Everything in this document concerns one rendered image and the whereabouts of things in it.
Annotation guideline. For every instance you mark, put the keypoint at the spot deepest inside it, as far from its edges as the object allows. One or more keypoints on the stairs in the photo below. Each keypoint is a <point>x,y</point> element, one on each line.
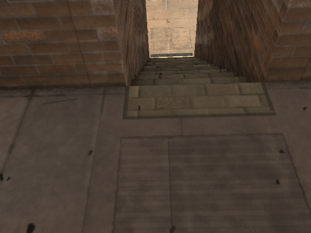
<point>171,70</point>

